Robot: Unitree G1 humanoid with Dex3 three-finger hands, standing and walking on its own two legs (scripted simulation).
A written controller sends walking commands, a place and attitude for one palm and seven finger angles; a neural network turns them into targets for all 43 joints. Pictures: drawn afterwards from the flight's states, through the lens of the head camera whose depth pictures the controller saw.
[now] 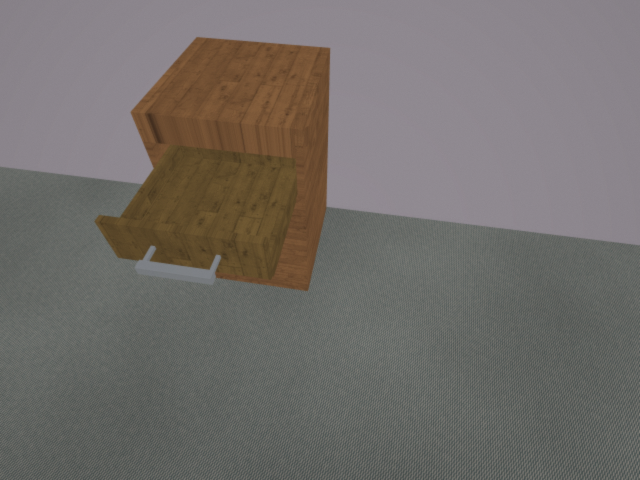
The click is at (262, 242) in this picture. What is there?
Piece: drawer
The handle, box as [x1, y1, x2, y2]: [135, 246, 220, 284]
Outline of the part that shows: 135,266 136,271 141,274 212,284 215,277 214,271 220,259 220,256 215,256 211,267 208,270 152,262 149,259 155,247 150,246 143,259 139,260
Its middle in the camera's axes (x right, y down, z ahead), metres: -0.32 +0.06 +0.86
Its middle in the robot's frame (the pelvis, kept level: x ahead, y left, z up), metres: +0.57 +0.35 -0.22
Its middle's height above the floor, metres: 0.56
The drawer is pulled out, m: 0.29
